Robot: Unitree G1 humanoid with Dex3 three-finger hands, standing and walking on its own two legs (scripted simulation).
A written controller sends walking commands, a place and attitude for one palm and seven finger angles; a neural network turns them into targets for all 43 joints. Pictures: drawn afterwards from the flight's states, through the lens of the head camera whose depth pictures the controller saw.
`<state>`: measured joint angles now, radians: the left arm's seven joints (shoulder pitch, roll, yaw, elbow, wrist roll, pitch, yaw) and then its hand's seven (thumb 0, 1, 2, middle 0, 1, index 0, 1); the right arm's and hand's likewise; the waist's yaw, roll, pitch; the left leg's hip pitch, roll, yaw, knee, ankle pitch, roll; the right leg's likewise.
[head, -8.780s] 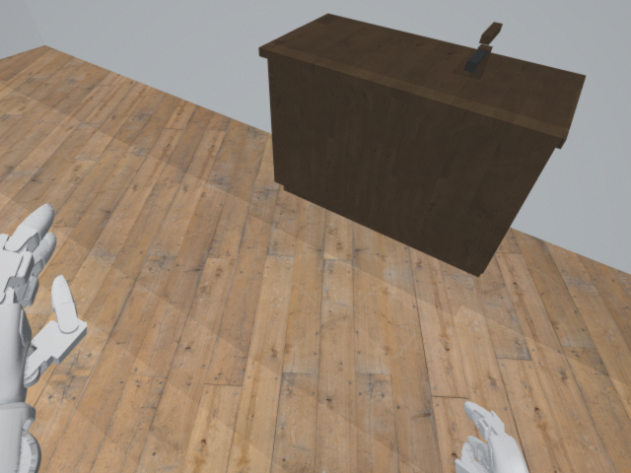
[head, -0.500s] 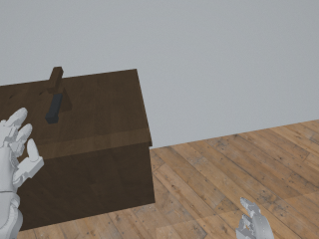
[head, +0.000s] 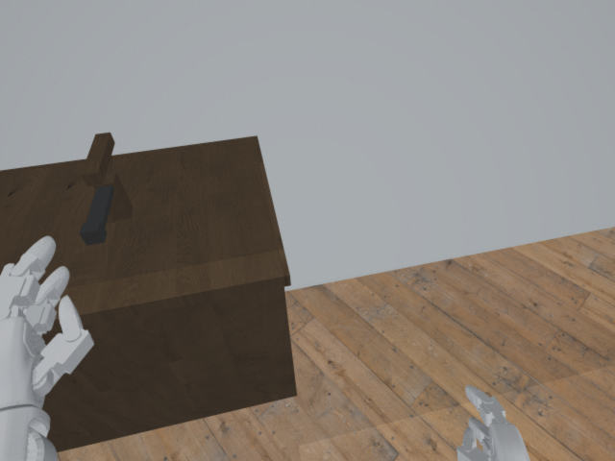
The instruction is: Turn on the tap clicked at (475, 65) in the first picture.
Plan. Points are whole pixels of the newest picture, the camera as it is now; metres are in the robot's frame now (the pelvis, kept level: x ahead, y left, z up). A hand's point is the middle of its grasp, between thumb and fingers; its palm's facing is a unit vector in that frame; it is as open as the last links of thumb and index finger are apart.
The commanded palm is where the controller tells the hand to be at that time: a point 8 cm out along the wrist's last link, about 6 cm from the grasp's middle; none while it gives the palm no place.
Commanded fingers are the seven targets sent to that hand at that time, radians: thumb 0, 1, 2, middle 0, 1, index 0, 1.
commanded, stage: turn the palm inward beside the body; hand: left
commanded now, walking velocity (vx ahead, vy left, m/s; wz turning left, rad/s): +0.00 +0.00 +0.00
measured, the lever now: (93, 233) +0.42 +0.41 +0.05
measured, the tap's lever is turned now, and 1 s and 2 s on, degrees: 0 0 0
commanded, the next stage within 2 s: reach beside the lever's end, fingers flat in 1.12 s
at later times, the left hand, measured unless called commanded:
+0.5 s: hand (74, 361) +0.17 +0.26 +0.13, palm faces +0.48 -0.87 -0.12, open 7.4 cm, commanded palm +0.11 +0.29 +0.14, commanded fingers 0.00 0.90 0.90 -0.20 -0.30 -0.20 -0.30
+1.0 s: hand (90, 360) +0.17 +0.24 +0.13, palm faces +0.50 -0.86 -0.09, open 7.4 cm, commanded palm +0.12 +0.28 +0.14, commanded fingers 0.00 0.90 0.90 -0.20 -0.30 -0.20 -0.30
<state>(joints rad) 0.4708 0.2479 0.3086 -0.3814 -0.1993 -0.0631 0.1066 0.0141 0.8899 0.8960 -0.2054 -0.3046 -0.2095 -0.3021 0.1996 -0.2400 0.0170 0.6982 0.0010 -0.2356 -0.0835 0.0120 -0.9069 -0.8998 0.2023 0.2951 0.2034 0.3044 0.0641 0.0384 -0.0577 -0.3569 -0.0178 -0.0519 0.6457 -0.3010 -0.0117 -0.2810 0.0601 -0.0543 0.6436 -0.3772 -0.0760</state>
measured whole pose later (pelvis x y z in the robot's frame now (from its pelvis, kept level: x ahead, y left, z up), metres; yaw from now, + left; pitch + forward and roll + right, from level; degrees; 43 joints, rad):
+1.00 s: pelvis -0.01 +0.01 +0.00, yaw +1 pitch -1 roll +0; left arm 0.52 0.17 0.21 -0.45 -0.22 0.06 0.19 0.01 0.89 0.90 -0.20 -0.30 -0.21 -0.30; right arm 0.17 -0.22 0.05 0.68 -0.01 -0.25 -0.09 0.01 -0.91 -0.90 0.20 0.30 0.21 0.30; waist 0.07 0.05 -0.05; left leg -0.32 -0.03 -0.06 0.62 -0.28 0.00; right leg -0.23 0.05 -0.06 0.60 -0.35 -0.07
